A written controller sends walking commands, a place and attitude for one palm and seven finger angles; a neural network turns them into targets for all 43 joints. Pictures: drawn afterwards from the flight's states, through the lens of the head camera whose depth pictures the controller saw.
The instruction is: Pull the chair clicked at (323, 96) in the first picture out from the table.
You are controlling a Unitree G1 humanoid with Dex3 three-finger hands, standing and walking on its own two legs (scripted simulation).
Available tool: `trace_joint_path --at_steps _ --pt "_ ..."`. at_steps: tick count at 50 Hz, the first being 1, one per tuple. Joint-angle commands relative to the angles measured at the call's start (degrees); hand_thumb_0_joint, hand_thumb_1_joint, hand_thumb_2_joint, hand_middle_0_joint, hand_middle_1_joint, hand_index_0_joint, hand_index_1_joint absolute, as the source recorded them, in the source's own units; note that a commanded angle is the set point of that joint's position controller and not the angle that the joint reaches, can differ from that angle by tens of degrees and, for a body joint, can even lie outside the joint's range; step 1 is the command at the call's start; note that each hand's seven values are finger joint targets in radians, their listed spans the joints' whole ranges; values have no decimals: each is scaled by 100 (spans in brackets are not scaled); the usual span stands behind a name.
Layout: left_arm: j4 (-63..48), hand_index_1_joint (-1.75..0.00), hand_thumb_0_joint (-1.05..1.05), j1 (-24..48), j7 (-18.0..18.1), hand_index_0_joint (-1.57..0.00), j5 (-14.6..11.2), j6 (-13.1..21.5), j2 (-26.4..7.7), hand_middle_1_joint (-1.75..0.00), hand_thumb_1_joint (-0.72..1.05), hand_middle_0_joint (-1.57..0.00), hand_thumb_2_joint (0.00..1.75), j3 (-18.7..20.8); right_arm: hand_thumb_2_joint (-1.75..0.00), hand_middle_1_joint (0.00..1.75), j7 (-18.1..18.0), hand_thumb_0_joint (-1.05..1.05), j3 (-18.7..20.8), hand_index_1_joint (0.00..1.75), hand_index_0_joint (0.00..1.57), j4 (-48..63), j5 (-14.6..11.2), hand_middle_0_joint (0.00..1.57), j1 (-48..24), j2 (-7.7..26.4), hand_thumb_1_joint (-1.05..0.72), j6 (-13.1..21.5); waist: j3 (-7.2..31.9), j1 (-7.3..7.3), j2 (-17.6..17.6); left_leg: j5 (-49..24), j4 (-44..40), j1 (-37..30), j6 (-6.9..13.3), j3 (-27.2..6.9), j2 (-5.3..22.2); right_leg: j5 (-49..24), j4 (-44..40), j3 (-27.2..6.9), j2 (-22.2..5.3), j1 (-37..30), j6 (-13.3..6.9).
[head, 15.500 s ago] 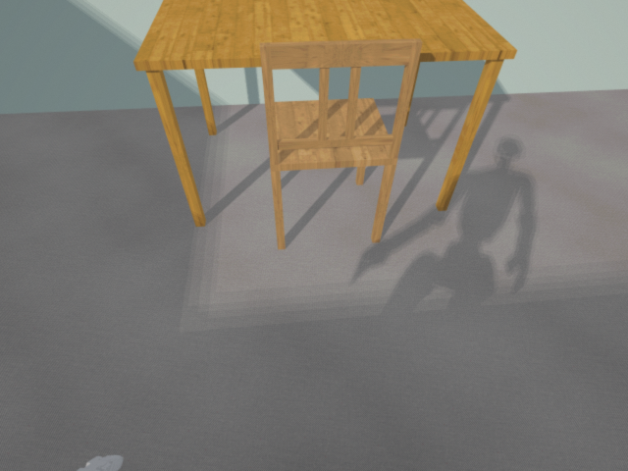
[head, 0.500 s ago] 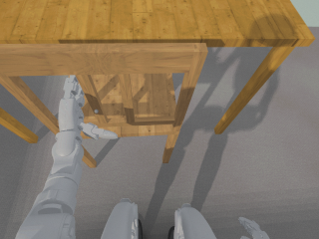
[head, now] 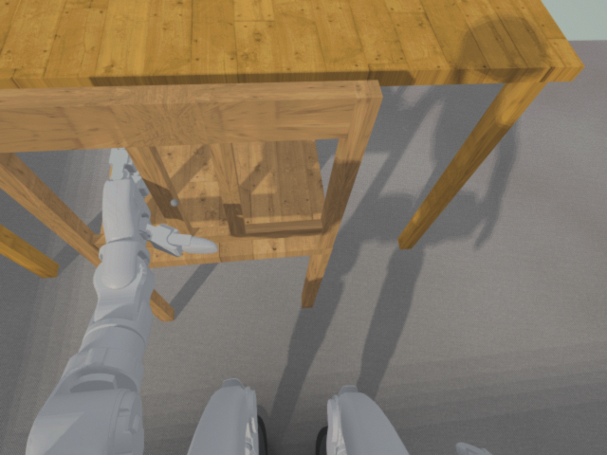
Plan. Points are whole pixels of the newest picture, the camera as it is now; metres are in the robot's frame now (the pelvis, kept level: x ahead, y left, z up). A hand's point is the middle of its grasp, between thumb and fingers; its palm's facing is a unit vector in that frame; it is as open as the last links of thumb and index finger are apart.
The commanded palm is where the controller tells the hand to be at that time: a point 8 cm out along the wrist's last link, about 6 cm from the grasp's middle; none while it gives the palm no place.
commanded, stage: push the fingers through the gap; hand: left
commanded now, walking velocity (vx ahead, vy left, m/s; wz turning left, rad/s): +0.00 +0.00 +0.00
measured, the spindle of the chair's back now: (165, 195) +0.46 +0.18 -0.01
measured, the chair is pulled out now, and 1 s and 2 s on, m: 0.00 0.00 0.04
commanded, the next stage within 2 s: hook a spindle and tug to test in 0.06 s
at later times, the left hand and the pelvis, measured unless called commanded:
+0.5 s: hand (176, 201) +0.44 +0.16 +0.02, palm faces +0.10 -0.99 -0.03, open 15.6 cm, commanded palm +0.41 +0.20 +0.02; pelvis +0.00 +0.00 +0.00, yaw +0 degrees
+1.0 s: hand (178, 198) +0.44 +0.16 +0.02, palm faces +0.11 -0.99 -0.03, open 6.1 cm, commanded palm +0.41 +0.20 +0.02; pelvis +0.00 +0.00 +0.00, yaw +0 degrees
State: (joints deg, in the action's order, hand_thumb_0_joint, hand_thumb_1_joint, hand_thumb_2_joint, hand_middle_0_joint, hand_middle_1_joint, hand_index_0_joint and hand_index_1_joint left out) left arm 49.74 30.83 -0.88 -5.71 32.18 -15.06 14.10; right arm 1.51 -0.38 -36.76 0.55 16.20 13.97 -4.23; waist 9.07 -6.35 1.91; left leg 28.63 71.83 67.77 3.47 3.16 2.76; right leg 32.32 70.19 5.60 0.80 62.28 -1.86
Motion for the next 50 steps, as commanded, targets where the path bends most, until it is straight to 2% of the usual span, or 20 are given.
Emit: trace_joint_path --at_steps 1,2,3,6,8,10,14,16,20,23,28,30,32,33,36,39,40,42,48,50 --pt "-1117 -8 0 2108 0 -6 -6 473 -923 -8 -50 -6 30 89 -90 30 -72 0 367 30 20 391 27 20 450 981 -90 159 2561 -86 357 -1718 -731 -2544 -220 -686 -94 -1579 -916 -374 95 -529 34" --pt "-1036 -8 0 2161 -21 -6 4 468 -1022 -8 -50 -6 30 137 -90 30 -79 0 363 30 20 376 32 20 457 1004 -90 147 2521 -77 365 -1699 -729 -2517 -233 -713 -92 -1540 -897 -365 89 -497 24" --pt "-971 -8 0 2207 -49 -6 1 451 -870 -8 -50 -6 30 14 -90 30 -76 0 357 30 20 377 30 20 452 984 -90 141 2490 -123 326 -1670 -735 -2515 -223 -715 -93 -1514 -918 -359 93 -479 32" --pt "-1125 -8 0 2071 -80 -6 -54 445 -923 -8 -50 -6 30 101 -90 30 -77 0 383 30 20 408 30 20 440 997 -90 147 2798 -22 454 -1975 -704 -2741 -246 -724 -85 -1743 -849 -353 93 -537 18" --pt "-1039 -8 0 2021 -84 -6 -50 384 -940 -8 -50 -6 30 98 -90 30 -68 0 372 30 20 420 21 20 434 999 -90 113 2720 -27 366 -1951 -708 -2649 -244 -716 -90 -1744 -864 -351 93 -583 22" --pt "-1088 -19 0 1951 -79 -10 -65 348 -748 -19 -50 -10 30 -31 -90 30 -57 0 378 30 20 463 15 20 417 984 -90 109 2718 -53 314 -1977 -712 -2678 -232 -737 -86 -1756 -856 -328 96 -544 28" --pt "-1114 -41 0 1933 -13 -17 -41 338 -869 -41 -50 -17 30 67 -90 30 -57 0 372 30 20 493 7 20 377 974 -90 69 2628 -43 117 -1816 -703 -2431 -211 -663 -113 -1754 -908 -388 89 -726 52" --pt "-1209 -52 0 2004 13 -20 -33 384 -891 -52 -50 -20 30 90 -90 30 -57 0 364 30 20 481 14 20 366 963 -90 83 2641 -21 270 -1850 -699 -2492 -218 -665 -118 -1768 -880 -377 89 -687 40" --pt "-1272 -74 0 1990 9 -27 -28 437 -929 -74 -50 -27 30 99 -90 30 -69 0 360 30 20 495 23 20 353 956 -90 98 2689 -47 235 -1879 -647 -2411 -198 -626 -130 -1885 -873 -429 92 -796 49" --pt "-1284 -90 0 2134 -24 -32 -11 437 -752 -90 -50 -32 30 -74 -90 30 -64 0 362 30 20 463 21 20 350 946 -90 99 2682 -64 447 -1887 -677 -2607 -233 -682 -114 -1766 -864 -379 90 -585 32" --pt "-986 -118 0 2101 -21 -41 -40 339 -824 -118 -22 -41 42 25 -90 30 -82 0 365 30 20 435 10 20 360 968 -90 97 2507 -113 115 -1619 -660 -2316 -195 -649 -132 -1609 -945 -409 91 -650 58" --pt "-1032 -129 0 2204 -10 -45 -37 357 -872 -129 -11 -45 47 54 -90 30 -89 0 347 30 20 447 20 20 368 973 -90 111 2560 -72 310 -1635 -677 -2346 -201 -669 -142 -1583 -900 -394 88 -609 34" --pt "-996 -140 0 2337 6 -48 0 384 -986 -140 0 -48 52 121 -90 30 -99 0 354 30 20 415 29 20 390 983 -90 108 2625 -96 239 -1653 -654 -2392 -211 -691 -123 -1576 -879 -389 89 -580 40" --pt "-1099 -145 0 2325 12 -50 -14 415 -910 -145 6 -50 54 77 -90 30 -93 0 358 30 20 434 31 20 373 965 -90 114 2690 -64 410 -1745 -667 -2512 -222 -678 -128 -1624 -878 -387 87 -563 33" --pt "-1262 -145 0 2165 35 -50 -25 427 -670 -145 23 -50 61 -92 -90 30 -50 0 390 30 20 438 35 20 413 957 -90 115 2954 -55 420 -2131 -674 -2853 -253 -748 -86 -1854 -826 -328 97 -538 23" --pt "-1247 -145 0 2288 57 -50 -7 384 -629 -145 40 -50 68 -174 -90 30 -44 0 386 30 20 420 26 20 396 955 -90 91 2740 -154 274 -1846 -660 -2558 -209 -685 -110 -1747 -905 -375 95 -604 58" --pt "-1186 -145 0 2216 79 -50 14 387 -777 -145 45 -50 71 -44 -90 30 -54 0 386 30 20 413 27 20 432 965 -90 97 2700 -107 236 -1846 -671 -2524 -212 -691 -114 -1748 -888 -369 101 -646 39" --pt "-1178 -145 0 2201 84 -50 38 407 -637 -145 56 -50 76 -162 -90 30 -42 0 383 30 20 425 27 20 408 953 -90 96 2699 -111 269 -1763 -698 -2556 -215 -702 -116 -1647 -907 -366 102 -583 41" --pt "-1138 -145 0 2205 62 -50 29 436 -757 -145 90 -50 90 -77 -90 30 -52 0 389 30 20 399 26 20 419 970 -90 80 2679 -112 326 -1845 -689 -2591 -220 -699 -106 -1717 -905 -370 106 -564 34" --pt "-1078 -145 0 2214 46 -50 -5 418 -710 -145 90 -50 90 -86 -90 30 -51 0 382 30 20 399 32 20 438 972 -90 85 2683 -133 266 -1844 -684 -2569 -210 -716 -114 -1711 -897 -362 107 -572 36"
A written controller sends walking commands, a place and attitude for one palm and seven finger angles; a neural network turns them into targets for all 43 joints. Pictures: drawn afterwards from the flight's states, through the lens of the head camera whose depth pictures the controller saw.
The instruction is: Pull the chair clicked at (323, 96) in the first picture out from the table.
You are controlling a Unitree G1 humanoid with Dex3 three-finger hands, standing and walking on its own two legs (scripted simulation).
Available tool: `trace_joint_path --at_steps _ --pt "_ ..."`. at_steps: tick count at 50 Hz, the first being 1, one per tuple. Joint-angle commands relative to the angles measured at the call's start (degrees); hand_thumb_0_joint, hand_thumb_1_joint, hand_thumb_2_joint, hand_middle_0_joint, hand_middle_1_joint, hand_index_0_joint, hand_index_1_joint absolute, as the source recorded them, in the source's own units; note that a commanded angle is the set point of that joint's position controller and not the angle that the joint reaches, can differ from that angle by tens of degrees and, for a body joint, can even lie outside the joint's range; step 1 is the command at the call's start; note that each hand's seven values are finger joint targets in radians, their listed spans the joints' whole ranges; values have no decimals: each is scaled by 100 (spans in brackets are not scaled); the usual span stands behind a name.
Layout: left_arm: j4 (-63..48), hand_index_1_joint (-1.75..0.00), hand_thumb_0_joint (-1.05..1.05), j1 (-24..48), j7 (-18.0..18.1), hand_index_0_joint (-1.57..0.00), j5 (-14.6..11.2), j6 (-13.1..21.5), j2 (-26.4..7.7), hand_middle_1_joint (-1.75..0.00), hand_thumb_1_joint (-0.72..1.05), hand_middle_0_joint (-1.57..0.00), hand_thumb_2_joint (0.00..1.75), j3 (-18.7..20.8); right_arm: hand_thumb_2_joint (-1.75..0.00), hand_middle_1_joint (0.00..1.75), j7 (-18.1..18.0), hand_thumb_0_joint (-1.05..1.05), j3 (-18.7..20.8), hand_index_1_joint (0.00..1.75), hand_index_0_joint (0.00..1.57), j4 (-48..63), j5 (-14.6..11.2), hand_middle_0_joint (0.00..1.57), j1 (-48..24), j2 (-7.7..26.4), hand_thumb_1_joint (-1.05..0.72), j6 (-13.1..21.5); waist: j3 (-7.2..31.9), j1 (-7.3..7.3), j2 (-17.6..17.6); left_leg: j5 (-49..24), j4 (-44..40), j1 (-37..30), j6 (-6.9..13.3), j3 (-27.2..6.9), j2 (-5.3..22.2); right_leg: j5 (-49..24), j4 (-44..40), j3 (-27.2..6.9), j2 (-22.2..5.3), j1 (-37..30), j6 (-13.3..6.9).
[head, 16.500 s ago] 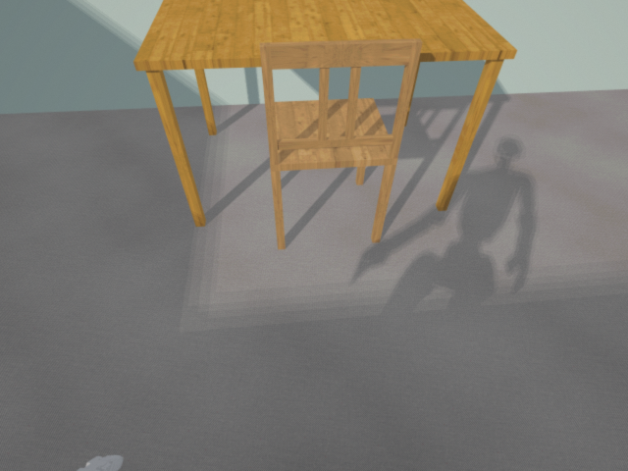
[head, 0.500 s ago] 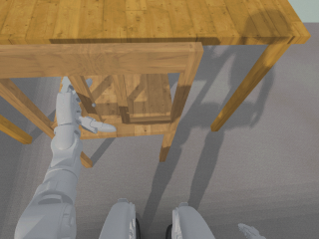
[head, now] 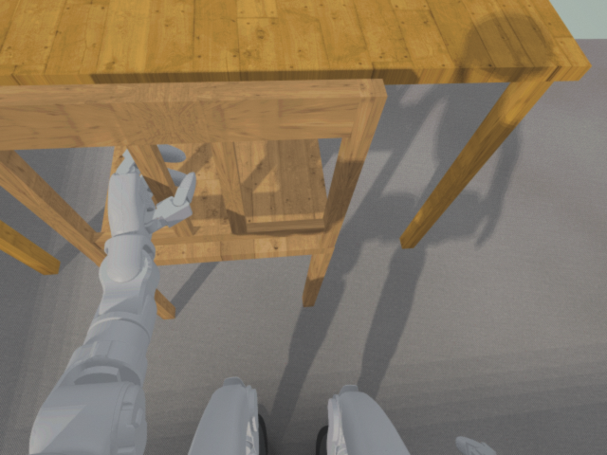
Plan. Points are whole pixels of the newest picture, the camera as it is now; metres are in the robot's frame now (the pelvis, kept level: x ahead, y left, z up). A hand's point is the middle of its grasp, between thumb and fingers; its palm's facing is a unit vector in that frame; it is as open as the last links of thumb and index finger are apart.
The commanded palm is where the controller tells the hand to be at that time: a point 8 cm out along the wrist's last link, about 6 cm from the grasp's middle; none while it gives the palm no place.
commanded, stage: hook a spindle and tug to test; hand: left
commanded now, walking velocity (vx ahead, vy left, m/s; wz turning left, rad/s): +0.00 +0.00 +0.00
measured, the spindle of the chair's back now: (166, 194) +0.46 +0.18 +0.00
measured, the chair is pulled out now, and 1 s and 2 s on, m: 0.00 0.04 0.16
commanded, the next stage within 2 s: step backward, pulling the chair out in 0.66 s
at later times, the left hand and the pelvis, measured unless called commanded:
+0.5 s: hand (181, 205) +0.43 +0.15 +0.02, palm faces +0.10 -0.99 -0.01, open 5.3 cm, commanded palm +0.38 +0.20 +0.02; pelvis +0.02 +0.00 +0.01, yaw -1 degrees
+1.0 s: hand (177, 220) +0.40 +0.15 +0.03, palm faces +0.12 -0.99 -0.12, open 5.5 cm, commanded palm +0.38 +0.20 +0.03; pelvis +0.04 +0.00 +0.09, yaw +0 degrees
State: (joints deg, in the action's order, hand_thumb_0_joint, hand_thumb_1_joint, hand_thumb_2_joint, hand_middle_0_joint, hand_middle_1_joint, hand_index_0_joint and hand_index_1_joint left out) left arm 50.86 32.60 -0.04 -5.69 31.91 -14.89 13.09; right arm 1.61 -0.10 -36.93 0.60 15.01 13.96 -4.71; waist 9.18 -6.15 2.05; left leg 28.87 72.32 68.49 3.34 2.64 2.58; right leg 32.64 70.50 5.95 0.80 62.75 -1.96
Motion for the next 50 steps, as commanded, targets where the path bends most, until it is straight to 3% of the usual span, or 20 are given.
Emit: trace_joint_path --at_steps 1,6,9,23,24,27,30,31,33,36,38,39,40,41,42,43,44,46,48,50 --pt "-1119 -145 0 1915 -39 -50 9 434 -804 -145 90 -50 90 93 -90 30 -62 0 355 30 20 413 19 20 553 973 -90 122 2635 -98 250 -1853 -740 -2597 -206 -640 -98 -1740 -927 -401 109 -654 42" --pt "-1273 -145 0 1546 -64 -50 4 400 -950 -145 90 -50 90 220 -90 30 -50 0 341 30 20 517 9 20 507 969 -90 83 2714 18 289 -1980 -770 -2589 -214 -608 -100 -1880 -893 -410 106 -800 34" --pt "-1388 -145 0 1357 -59 -50 4 369 -673 -145 90 -50 90 22 -90 30 -18 0 352 30 20 570 8 20 479 926 -90 68 2671 -6 265 -2006 -782 -2641 -210 -582 -99 -1916 -937 -401 114 -818 44" --pt "-2657 -145 0 -347 29 -50 -121 254 -311 -145 90 -50 90 -318 -90 30 82 0 406 30 20 817 -38 20 371 878 -90 99 2735 258 296 -2948 -931 -3136 -285 -591 -15 -2561 -909 -323 118 -1132 18" --pt "-2799 -145 0 -325 27 -50 -135 253 -144 -145 90 -50 90 -505 -90 30 90 0 408 30 20 827 -44 20 351 865 -90 109 2711 190 262 -2995 -923 -3186 -274 -610 -1 -2600 -914 -309 115 -1097 29" --pt "-2895 -145 0 -543 65 -50 -152 243 -271 -145 90 -50 90 -370 -90 30 77 0 422 30 20 799 -34 20 342 875 -90 133 2637 215 142 -3022 -902 -3080 -272 -599 -10 -2699 -895 -323 105 -1176 37" --pt "-3159 -145 0 -913 68 -50 -133 274 -205 -145 90 -50 90 -464 -90 30 60 0 429 30 20 852 -32 20 302 853 -90 168 2699 292 295 -3257 -901 -3176 -280 -599 -7 -2823 -847 -334 88 -1226 32" --pt "-3213 -145 0 -769 64 -50 -154 259 -63 -145 90 -50 90 -611 -90 30 65 0 413 30 20 815 -33 20 276 831 -90 174 2648 201 247 -3289 -875 -3216 -269 -607 4 -2860 -869 -328 79 -1152 50" --pt "-3192 -145 0 -714 82 -50 -149 259 -199 -145 90 -50 90 -488 -90 30 39 0 422 30 20 769 -23 20 274 849 -90 177 2565 185 104 -3179 -839 -3081 -261 -593 -11 -2909 -863 -353 79 -1204 57" --pt "-3284 -145 0 -700 70 -50 -136 260 -255 -145 90 -50 90 -445 -90 30 16 0 416 30 20 761 -13 20 234 839 -90 214 2686 233 248 -3195 -802 -3117 -270 -590 -26 -2927 -811 -361 61 -1209 45" --pt "-3203 -145 0 -431 39 -50 -132 252 57 -145 90 -50 90 -741 -90 30 2 0 404 30 20 732 -10 20 188 808 -90 238 2565 99 142 -3013 -760 -3022 -254 -595 -38 -2826 -819 -347 47 -1097 65" --pt "-4444 -145 0 804 476 -50 397 -430 -1868 -145 90 -50 90 22 -90 30 -219 0 386 30 20 1101 -307 20 451 846 -90 -190 4063 370 589 -2772 -1942 -4819 -126 -449 48 -3439 -1949 -969 -333 -3569 54" --pt "-4667 -145 0 818 662 -50 386 -820 -1725 -145 90 -50 90 -28 -90 30 -404 0 362 30 20 1309 -345 20 623 742 -90 -242 3853 302 848 -3074 -2139 -5248 -115 -425 -54 -4185 -2205 -893 -300 -3753 58" --pt "-4102 -145 0 227 739 -50 388 -1196 -1319 -145 90 -50 90 -226 -90 30 -514 0 301 30 20 1244 -367 20 387 717 -90 -277 3349 249 825 -3289 -2316 -5155 -116 -488 -4 -4363 -2264 -842 -334 -3562 95" --pt "-3339 -145 0 -260 678 -50 408 -1532 -830 -145 90 -50 90 -628 -90 30 -559 0 236 30 20 1148 -362 20 134 707 -90 -329 2398 277 919 -2597 -2891 -4659 -191 -847 174 -3191 -2374 -702 -347 -3184 57" --pt "-2888 -145 0 -236 707 -50 387 -1734 -701 -145 90 -50 90 -743 -90 30 -655 0 231 30 20 1040 -411 20 165 722 -90 -370 1879 248 446 -2457 -2970 -4419 -41 -847 259 -3183 -2534 -756 -339 -3351 171" --pt "-2509 -145 0 -104 738 -50 393 -1836 -612 -145 90 -50 90 -813 -90 30 -723 0 210 30 20 918 -412 20 268 728 -90 -392 1762 219 -33 -2674 -2929 -4401 16 -732 283 -3751 -2731 -838 -412 -3653 298" --pt "-1719 -145 0 242 756 -50 434 -1903 -611 -145 90 -50 90 -837 -90 30 -796 0 206 30 20 702 -393 20 406 786 -90 -386 1751 174 -352 -3411 -3036 -4593 -32 -574 319 -5021 -2968 -915 -576 -4129 418" --pt "-1115 -145 0 501 705 -50 456 -1897 -599 -145 90 -50 90 -905 -90 30 -817 0 207 30 20 601 -401 20 415 825 -90 -391 1549 193 -229 -3795 -3276 -4756 -61 -588 416 -5384 -3192 -960 -688 -4404 466" --pt "-741 -145 0 647 632 -50 468 -1820 -663 -145 90 -50 90 -909 -90 30 -851 0 247 30 20 577 -413 20 369 867 -90 -387 1399 243 311 -4323 -3570 -5143 -54 -746 576 -4953 -3333 -898 -681 -4464 355"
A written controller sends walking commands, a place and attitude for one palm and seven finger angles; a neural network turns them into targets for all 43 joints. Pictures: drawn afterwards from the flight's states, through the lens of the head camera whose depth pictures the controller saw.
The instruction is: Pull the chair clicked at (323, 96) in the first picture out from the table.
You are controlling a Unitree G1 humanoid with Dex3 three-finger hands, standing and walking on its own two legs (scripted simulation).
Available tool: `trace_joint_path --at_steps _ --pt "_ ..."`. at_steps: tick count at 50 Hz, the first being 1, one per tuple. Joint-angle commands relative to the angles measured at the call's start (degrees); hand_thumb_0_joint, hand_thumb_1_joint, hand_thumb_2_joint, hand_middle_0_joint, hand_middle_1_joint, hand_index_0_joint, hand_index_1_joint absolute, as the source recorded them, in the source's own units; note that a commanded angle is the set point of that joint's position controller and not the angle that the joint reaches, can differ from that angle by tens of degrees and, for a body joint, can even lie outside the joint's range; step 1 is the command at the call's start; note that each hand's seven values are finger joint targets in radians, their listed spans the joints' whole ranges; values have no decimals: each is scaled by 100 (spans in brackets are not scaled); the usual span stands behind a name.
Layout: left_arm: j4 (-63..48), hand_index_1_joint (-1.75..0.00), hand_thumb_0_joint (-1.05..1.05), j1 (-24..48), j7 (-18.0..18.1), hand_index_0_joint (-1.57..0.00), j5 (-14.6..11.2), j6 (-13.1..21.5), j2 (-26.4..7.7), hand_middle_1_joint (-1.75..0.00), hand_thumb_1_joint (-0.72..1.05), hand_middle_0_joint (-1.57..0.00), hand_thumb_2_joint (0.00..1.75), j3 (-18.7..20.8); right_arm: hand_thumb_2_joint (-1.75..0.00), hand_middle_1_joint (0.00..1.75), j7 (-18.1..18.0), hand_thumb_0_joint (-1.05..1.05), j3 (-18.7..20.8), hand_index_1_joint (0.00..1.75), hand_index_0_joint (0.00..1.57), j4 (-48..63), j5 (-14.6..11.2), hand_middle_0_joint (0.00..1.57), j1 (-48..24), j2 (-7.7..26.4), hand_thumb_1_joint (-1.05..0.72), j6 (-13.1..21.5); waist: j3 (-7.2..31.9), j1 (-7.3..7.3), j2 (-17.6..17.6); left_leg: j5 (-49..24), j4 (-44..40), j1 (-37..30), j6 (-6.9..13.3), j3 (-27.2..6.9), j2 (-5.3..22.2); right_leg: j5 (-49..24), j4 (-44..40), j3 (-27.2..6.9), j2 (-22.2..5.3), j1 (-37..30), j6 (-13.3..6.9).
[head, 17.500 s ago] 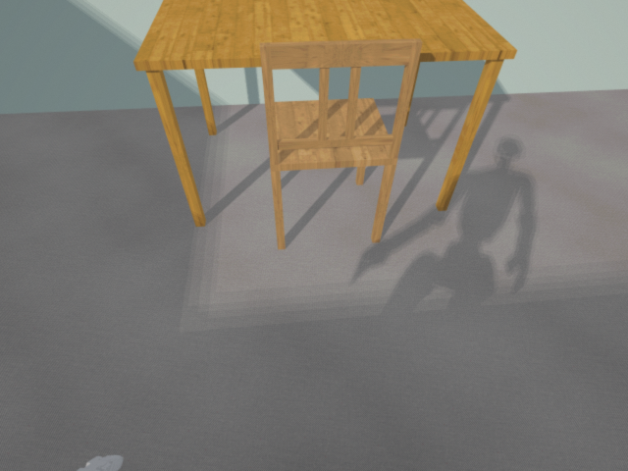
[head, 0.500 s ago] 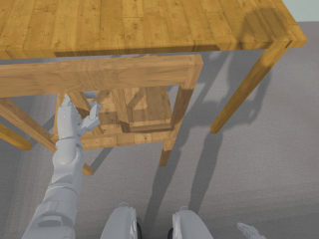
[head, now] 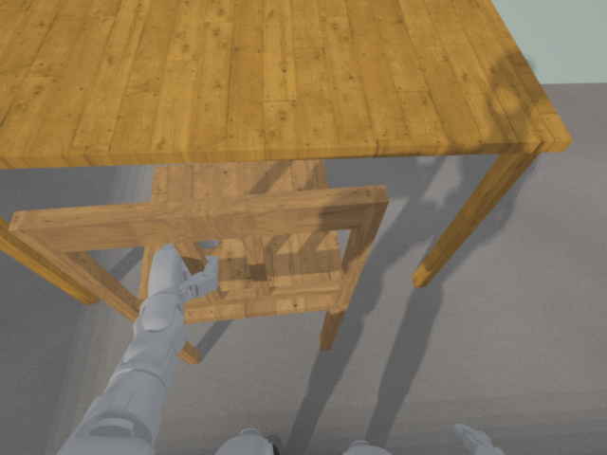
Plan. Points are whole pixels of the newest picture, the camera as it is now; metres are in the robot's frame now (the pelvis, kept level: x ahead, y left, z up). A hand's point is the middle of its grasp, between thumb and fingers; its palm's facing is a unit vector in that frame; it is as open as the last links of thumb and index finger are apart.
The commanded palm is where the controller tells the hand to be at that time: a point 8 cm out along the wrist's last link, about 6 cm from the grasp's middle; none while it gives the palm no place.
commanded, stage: step backward, pulling the chair out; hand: left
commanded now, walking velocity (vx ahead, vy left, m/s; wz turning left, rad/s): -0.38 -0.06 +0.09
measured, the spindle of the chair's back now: (201, 270) +0.39 +0.17 -0.09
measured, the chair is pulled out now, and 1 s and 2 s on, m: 0.04 0.16 0.25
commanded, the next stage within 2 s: none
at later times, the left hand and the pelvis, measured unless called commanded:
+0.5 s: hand (218, 314) +0.30 +0.13 -0.05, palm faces +0.06 -0.99 -0.14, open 5.5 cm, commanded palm +0.28 +0.17 -0.05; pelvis -0.04 -0.01 +0.02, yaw -1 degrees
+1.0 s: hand (215, 367) +0.23 +0.12 -0.05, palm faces +0.03 -0.99 -0.16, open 5.5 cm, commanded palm +0.23 +0.17 -0.05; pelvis -0.10 -0.01 +0.01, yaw +2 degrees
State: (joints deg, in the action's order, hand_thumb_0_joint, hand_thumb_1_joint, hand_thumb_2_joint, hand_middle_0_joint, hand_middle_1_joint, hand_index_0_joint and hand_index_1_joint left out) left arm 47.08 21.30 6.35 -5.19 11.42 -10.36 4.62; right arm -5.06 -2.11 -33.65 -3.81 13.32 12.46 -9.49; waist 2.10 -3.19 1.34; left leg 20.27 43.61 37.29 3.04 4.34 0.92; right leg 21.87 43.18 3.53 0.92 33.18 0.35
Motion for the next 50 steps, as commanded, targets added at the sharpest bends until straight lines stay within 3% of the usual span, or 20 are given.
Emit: trace_joint_path --at_steps 1,4,8,10,11,15,16,20,24,25,27,32,36,39,40,42,44,45,47,50 --pt "-166 -145 0 1664 -50 -50 389 258 -1024 -145 90 -50 90 -99 -90 30 -176 0 446 30 20 243 34 20 527 992 -90 87 2024 -30 563 -3791 -804 -2283 19 -1061 859 -3433 -642 -618 -629 -1456 83" --pt "-8 -145 0 1536 -153 -50 347 342 -917 -145 90 -50 90 -157 -90 30 -133 0 456 30 20 214 108 20 415 971 -90 163 1852 40 953 -4504 -1129 -2919 141 -1398 1175 -1877 -772 -546 -446 -1253 -24" --pt "-176 -145 0 1313 -197 -50 359 408 -923 -145 90 -50 90 -84 -90 30 -51 0 472 30 20 195 214 20 308 926 -90 278 1793 90 1153 -5186 -1280 -3546 210 -1451 1387 -1230 -954 -556 -383 -1191 -79" --pt "-318 -145 0 1089 -195 -50 375 410 -1068 -145 90 -50 90 61 -90 30 -38 0 497 30 20 215 244 20 302 967 -90 312 1872 119 1090 -5423 -1218 -3605 176 -1406 1386 -1653 -1124 -576 -402 -1432 -107" --pt "-367 -145 0 947 -203 -50 378 412 -965 -145 90 -50 90 -1 -90 30 -16 0 493 30 20 220 230 20 309 934 -90 319 1945 100 952 -5432 -1145 -3676 150 -1311 1369 -1978 -1251 -603 -436 -1541 -118" --pt "-551 -145 0 838 -163 -50 345 415 -1145 -145 90 -50 90 84 -90 30 -97 0 551 30 20 258 146 20 323 984 -90 346 2137 35 278 -4280 -1020 -3051 -69 -1001 1153 -4162 -1460 -835 -732 -2401 -194" --pt "-595 -145 0 902 -149 -50 343 422 -1097 -145 90 -50 90 8 -90 30 -116 0 545 30 20 256 132 20 302 975 -90 359 2152 0 290 -3982 -1045 -2914 -133 -899 1101 -4616 -1406 -936 -875 -2534 -219" --pt "-429 -145 0 1157 -66 -50 364 443 -1286 -145 90 -50 90 26 -90 30 -213 0 541 30 20 139 100 20 238 1025 -90 409 2041 -6 430 -3151 -1149 -2654 -143 -764 926 -4666 -1430 -1041 -1005 -2548 -77" --pt "-222 -145 0 1403 -44 -50 337 462 -1125 -145 90 -50 90 -175 -90 30 -246 0 514 30 20 21 66 20 153 1009 -90 496 1898 -11 294 -2510 -1289 -2510 -112 -824 841 -3804 -1524 -993 -956 -2303 10" --pt "-197 -145 0 1421 -26 -50 339 468 -1249 -145 90 -50 90 -97 -90 30 -269 0 524 30 20 -13 68 20 146 1047 -90 513 1830 3 362 -2485 -1385 -2508 -76 -898 869 -3508 -1520 -945 -892 -2238 20" --pt "-140 -145 0 1480 -38 -50 307 492 -1070 -145 90 -50 90 -227 -90 30 -264 0 489 30 20 -29 71 20 49 992 -90 589 1691 25 329 -2191 -1573 -2390 19 -1045 951 -2640 -1472 -875 -745 -2083 40" --pt "-23 -145 0 1591 -18 -50 294 545 -921 -145 90 -50 90 -332 -90 30 -261 0 470 30 20 -59 109 20 -56 979 -90 789 1259 88 599 -872 -2008 -1860 192 -1361 1114 -771 -1254 -810 -562 -1866 -98" --pt "-58 -145 0 1724 -5 -50 293 578 -895 -145 90 -50 90 -362 -90 30 -266 0 474 30 20 -82 130 20 -52 981 -90 947 1139 96 435 -137 -2066 -1570 244 -1540 1152 -212 -1216 -899 -561 -1867 -194" --pt "-27 -145 0 1847 11 -50 305 625 -829 -145 90 -50 90 -429 -90 30 -257 0 483 30 20 -130 137 20 -27 959 -90 1071 1014 71 114 403 -1809 -1517 160 -1420 972 213 -1615 -1180 -754 -1695 -270" --pt "-3 -145 0 1858 41 -50 317 630 -1015 -145 90 -50 90 -314 -90 30 -275 0 517 30 20 -162 134 20 30 1015 -90 1108 1014 64 -16 504 -1650 -1543 101 -1339 858 348 -1832 -1336 -840 -1637 -290" --pt "116 -145 0 1960 77 -50 357 667 -935 -145 90 -50 90 -399 -90 30 -250 0 519 30 20 -249 127 20 90 984 -90 1173 950 19 -396 459 -1089 -1744 -78 -1049 517 490 -2441 -1798 -1255 -1415 -368" --pt "285 -145 0 2032 140 -50 415 672 -950 -145 90 -50 90 -409 -90 30 -230 0 512 30 20 -410 116 20 137 973 -90 1213 1077 3 -519 63 -507 -2111 -249 -809 232 -39 -2704 -1919 -1692 -1293 -486" --pt "340 -145 0 1996 165 -50 418 658 -1054 -145 90 -50 90 -329 -90 30 -241 0 525 30 20 -467 127 20 149 1024 -90 1232 1123 0 -487 -96 -433 -2201 -287 -803 163 -572 -2648 -1832 -1723 -1321 -504" --pt "385 -145 0 2039 130 -50 424 655 -903 -145 90 -50 90 -447 -90 30 -245 0 487 30 20 -540 113 20 126 1044 -90 1251 1176 -36 -497 -627 -784 -2254 -236 -951 263 -1288 -2262 -1341 -1508 -1464 -406" --pt "396 -145 0 2070 88 -50 350 713 -869 -145 90 -50 90 -480 -90 30 -268 0 494 30 20 -448 90 20 -33 1168 -90 1251 935 66 -70 -668 -1866 -1766 142 -1701 924 -441 -1520 -879 -747 -1705 -123"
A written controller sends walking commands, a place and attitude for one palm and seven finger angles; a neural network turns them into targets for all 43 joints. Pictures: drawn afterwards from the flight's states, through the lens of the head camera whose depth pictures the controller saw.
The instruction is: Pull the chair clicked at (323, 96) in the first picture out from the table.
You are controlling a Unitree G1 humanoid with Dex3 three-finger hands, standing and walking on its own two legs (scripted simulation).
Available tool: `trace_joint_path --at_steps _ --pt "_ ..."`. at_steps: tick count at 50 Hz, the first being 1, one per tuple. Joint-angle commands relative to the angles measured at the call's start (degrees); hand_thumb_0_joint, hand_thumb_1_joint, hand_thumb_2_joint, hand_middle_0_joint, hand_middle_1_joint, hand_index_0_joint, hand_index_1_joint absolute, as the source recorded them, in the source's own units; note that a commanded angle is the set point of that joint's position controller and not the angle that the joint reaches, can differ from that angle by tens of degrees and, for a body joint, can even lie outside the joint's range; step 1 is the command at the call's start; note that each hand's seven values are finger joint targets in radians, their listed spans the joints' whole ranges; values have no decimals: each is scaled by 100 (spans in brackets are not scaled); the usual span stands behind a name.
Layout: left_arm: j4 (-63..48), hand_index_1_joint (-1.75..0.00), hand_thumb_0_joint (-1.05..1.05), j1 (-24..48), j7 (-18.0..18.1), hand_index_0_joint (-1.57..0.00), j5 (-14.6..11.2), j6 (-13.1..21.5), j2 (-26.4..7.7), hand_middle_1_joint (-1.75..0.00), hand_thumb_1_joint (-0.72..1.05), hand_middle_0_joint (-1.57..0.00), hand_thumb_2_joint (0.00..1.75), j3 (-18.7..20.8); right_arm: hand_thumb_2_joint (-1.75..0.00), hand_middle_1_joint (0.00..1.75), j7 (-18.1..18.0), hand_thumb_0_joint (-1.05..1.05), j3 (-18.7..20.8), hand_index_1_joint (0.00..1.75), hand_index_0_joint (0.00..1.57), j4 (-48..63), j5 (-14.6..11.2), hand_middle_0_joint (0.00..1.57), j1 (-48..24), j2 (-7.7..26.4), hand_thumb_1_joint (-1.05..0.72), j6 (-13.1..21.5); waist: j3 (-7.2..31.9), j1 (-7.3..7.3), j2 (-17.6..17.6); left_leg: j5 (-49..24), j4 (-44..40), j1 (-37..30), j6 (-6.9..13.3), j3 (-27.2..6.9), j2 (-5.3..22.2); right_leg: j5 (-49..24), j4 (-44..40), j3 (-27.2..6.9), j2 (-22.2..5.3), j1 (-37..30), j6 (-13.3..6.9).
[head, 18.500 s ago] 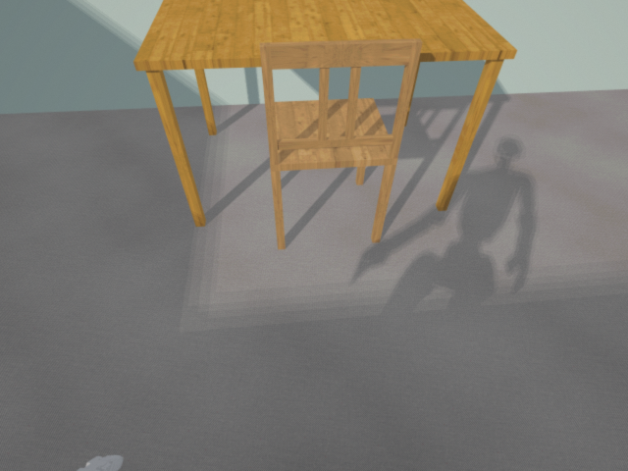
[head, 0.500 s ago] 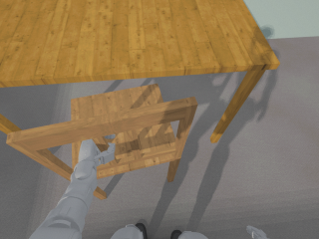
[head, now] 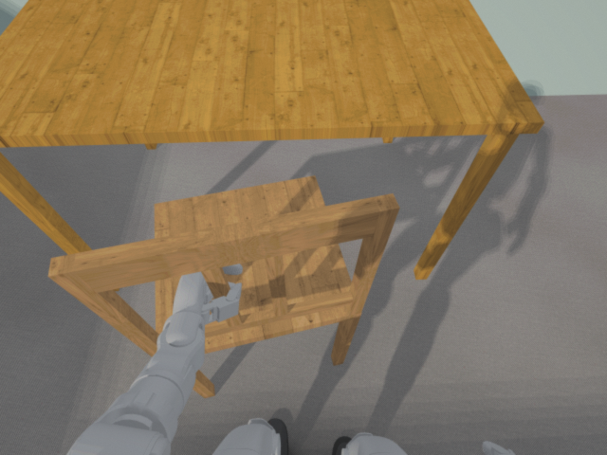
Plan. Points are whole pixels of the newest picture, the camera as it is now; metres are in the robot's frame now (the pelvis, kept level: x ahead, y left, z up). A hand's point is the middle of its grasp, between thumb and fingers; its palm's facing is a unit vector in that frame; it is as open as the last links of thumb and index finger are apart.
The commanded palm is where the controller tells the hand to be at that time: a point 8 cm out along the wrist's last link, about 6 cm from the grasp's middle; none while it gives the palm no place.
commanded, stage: step backward, pulling the chair out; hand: left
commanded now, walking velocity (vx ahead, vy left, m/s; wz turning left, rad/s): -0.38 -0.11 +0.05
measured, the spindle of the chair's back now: (223, 296) +0.36 +0.14 -0.11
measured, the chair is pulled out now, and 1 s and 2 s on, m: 0.16 0.25 0.47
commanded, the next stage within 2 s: stop walking, hand still on the chair in 2.00 s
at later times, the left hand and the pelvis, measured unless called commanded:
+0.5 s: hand (234, 321) +0.30 +0.11 -0.07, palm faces +0.04 -0.98 -0.17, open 5.6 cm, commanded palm +0.29 +0.16 -0.06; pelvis -0.04 -0.03 +0.00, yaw -3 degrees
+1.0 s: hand (231, 360) +0.25 +0.11 -0.07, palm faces -0.02 -0.98 -0.17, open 5.5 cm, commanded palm +0.23 +0.16 -0.06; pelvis -0.11 -0.01 +0.00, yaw +0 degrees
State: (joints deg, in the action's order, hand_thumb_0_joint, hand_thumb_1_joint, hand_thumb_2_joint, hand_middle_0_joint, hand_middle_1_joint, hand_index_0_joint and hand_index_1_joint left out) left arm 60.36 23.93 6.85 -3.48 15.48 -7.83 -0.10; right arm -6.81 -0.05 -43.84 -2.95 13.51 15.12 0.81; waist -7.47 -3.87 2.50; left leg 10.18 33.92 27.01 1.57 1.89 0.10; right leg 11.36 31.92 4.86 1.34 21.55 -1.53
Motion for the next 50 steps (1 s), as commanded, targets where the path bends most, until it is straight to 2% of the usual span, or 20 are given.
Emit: trace_joint_path --at_steps 1,3,5,9,13,16,18,20,22,24,26,29,32,35,38,40,44,47,49,50 --pt "-975 -145 0 1777 12 -50 160 300 -1023 -145 90 -50 90 -56 -90 30 -62 0 264 30 20 572 14 20 -80 851 -90 217 1919 166 -32 705 -1283 -713 416 -1802 1315 1055 28 -914 -583 -548 42" --pt "-1279 -145 0 2028 -37 -50 158 261 -900 -145 90 -50 90 -136 -90 30 -55 0 213 30 20 646 102 20 -231 815 -90 202 1919 194 626 1491 -1854 -669 619 -2553 1843 1460 1003 -784 -341 -330 -46" --pt "-1382 -145 0 1840 -50 -50 133 235 -1041 -145 90 -50 90 17 -90 30 -95 0 212 30 20 631 181 20 -207 754 -90 189 2117 222 656 440 -1630 -1237 725 -2551 1999 1465 1229 -831 -360 -173 -30" --pt "-1431 -145 0 1697 -126 -50 193 178 -759 -145 90 -50 90 -149 -90 30 -40 0 240 30 20 605 223 20 36 737 -90 289 2209 160 701 -442 -1242 -1779 667 -2028 1851 1470 663 -671 -225 -355 36" --pt "-1599 -145 0 1361 -203 -50 231 137 -826 -145 90 -50 90 -11 -90 30 40 0 308 30 20 644 240 20 66 784 -90 387 2387 204 1208 -887 -982 -2220 502 -1692 1571 1251 -32 -460 -94 -440 62" --pt "-1716 -145 0 961 -225 -50 227 115 -1097 -145 90 -50 90 286 -90 30 82 0 357 30 20 744 216 20 -5 770 -90 355 2496 243 1014 -981 -626 -1966 326 -1265 1311 609 -632 -381 -161 -907 40" --pt "-1938 -145 0 1034 -230 -50 239 109 -1252 -145 90 -50 90 307 -90 30 55 0 331 30 20 879 169 20 -143 651 -90 308 2269 191 130 105 -183 -1363 19 -756 878 -24 -961 -828 -677 -1077 -82" --pt "-1892 -145 0 1211 -129 -50 242 76 -1692 -145 90 -50 90 504 -90 30 -32 0 348 30 20 823 96 20 -153 635 -90 192 2060 137 -1241 1350 1539 -1041 -418 -179 135 150 -1460 -2181 -2182 -275 -705" --pt "-1868 -145 0 1281 -78 -50 296 -45 -1464 -145 90 -50 90 417 -90 30 -17 0 170 30 20 726 220 20 -540 489 -90 151 2031 287 -684 1734 2235 -160 -428 -803 105 -2341 -950 -1936 -2515 -1102 -984" --pt "-1629 -145 0 1318 -28 -50 323 -148 -1586 -145 90 -50 90 648 -90 30 -51 0 129 30 20 567 161 20 -432 542 -90 151 2173 231 -964 1738 1366 -50 -400 -937 220 -3952 -294 -1344 -2334 -1941 -668" --pt "-1465 -145 0 1271 -10 -50 291 -255 -1548 -145 90 -50 90 616 -90 30 -124 0 152 30 20 489 134 20 -346 674 -90 80 2088 217 -967 836 56 -396 -382 -747 250 -4214 63 -1046 -2010 -2067 -350" --pt "-1703 -145 0 1590 -104 -50 227 -239 -1040 -145 90 -50 90 165 -90 30 -96 0 340 30 20 678 110 20 -89 870 -90 -119 2311 217 -511 -2931 -568 -1520 104 -1154 1068 -2417 342 -585 -927 -1337 203" --pt "-1934 -145 0 1627 -211 -50 300 -195 -704 -145 90 -50 90 -91 -90 30 52 0 317 30 20 827 213 20 -209 725 -90 -224 2476 197 940 -4039 -578 -1904 338 -1500 1393 -208 900 -442 -599 -833 153" --pt "-1948 -145 0 995 -198 -50 286 -145 -832 -145 90 -50 90 172 -90 30 205 0 410 30 20 877 235 20 3 749 -90 -198 2710 284 1041 -4505 -190 -2341 446 -1505 1507 274 477 -487 -440 -719 42" --pt "-2134 -145 0 1114 -210 -50 340 -47 -849 -145 90 -50 90 113 -90 30 248 0 355 30 20 990 216 20 -57 655 -90 -181 2603 172 750 -3479 42 -1683 160 -1193 1271 -1562 -128 -632 -669 -1373 -5" --pt "-2130 -145 0 1002 -156 -50 304 -15 -1256 -145 90 -50 90 394 -90 30 143 0 406 30 20 1022 140 20 60 721 -90 -214 2837 89 -157 -2473 212 -1204 -172 -763 879 -3235 -118 -828 -1023 -2013 -149" --pt "-1992 -145 0 975 -130 -50 302 -59 -1434 -145 90 -50 90 442 -90 30 -18 0 290 30 20 1059 152 20 -333 575 -90 -244 2576 210 -795 1528 1305 -590 -418 -535 140 -3162 -716 -1496 -2177 -1477 -600" --pt "-1783 -145 0 1086 -137 -50 294 -219 -1179 -145 90 -50 90 283 -90 30 -105 0 180 30 20 874 190 20 -224 637 -90 -228 2281 115 -1236 643 -34 -824 -330 -716 347 -2831 -287 -857 -1728 -1364 -300" --pt "-2017 -145 0 1268 -179 -50 243 -134 -940 -145 90 -50 90 76 -90 30 -117 0 255 30 20 998 183 20 -303 784 -90 -267 2286 163 -166 -1565 -981 -1204 110 -1332 1066 -1140 320 -356 -675 -1000 224" --pt "-2163 -145 0 1454 -204 -50 219 -77 -985 -145 90 -50 90 113 -90 30 -59 0 253 30 20 1047 211 20 -425 774 -90 -287 2206 215 674 -1543 -1271 -1045 393 -1723 1462 166 977 -302 -368 -837 230"
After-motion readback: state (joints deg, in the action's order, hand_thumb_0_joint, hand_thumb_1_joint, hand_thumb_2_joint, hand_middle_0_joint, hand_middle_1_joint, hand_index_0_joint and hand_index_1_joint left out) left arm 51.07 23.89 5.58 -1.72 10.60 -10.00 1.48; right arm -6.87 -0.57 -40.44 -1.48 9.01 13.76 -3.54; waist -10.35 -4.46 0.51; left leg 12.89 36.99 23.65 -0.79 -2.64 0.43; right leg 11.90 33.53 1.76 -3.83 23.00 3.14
